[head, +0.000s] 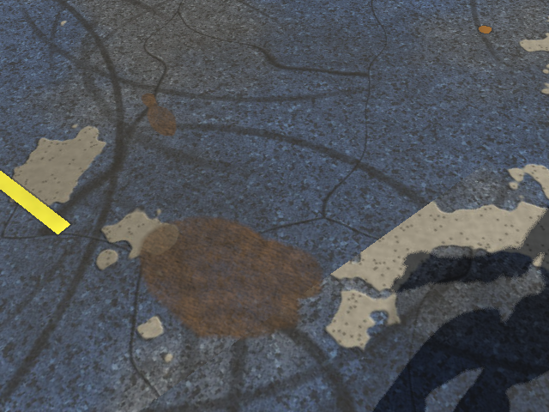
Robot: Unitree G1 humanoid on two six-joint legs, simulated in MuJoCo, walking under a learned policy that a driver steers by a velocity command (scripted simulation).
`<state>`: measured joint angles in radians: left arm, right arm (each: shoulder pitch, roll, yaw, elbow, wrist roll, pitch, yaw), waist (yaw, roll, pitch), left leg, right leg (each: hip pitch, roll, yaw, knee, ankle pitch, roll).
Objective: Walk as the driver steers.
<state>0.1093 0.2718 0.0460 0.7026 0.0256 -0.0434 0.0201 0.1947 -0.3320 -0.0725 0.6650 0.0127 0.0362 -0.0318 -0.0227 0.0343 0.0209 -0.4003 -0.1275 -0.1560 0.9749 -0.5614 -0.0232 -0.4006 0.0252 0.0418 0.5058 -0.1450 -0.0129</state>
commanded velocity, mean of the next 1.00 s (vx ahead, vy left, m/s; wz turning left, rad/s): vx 0.01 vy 0.00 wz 0.13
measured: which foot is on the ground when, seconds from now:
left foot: up 0.00-0.26, down 0.28-1.00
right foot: down 0.00-1.00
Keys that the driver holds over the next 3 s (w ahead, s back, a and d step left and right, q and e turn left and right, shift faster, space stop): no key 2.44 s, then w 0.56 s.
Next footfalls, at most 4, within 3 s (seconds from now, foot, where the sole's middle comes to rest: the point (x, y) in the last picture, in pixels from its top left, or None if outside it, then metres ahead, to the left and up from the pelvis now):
0.28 left None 0.04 0.14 -0.77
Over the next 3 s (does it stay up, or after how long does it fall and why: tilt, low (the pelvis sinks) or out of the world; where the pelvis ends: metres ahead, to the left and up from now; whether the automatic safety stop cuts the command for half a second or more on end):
stays up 0.20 -0.01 0.01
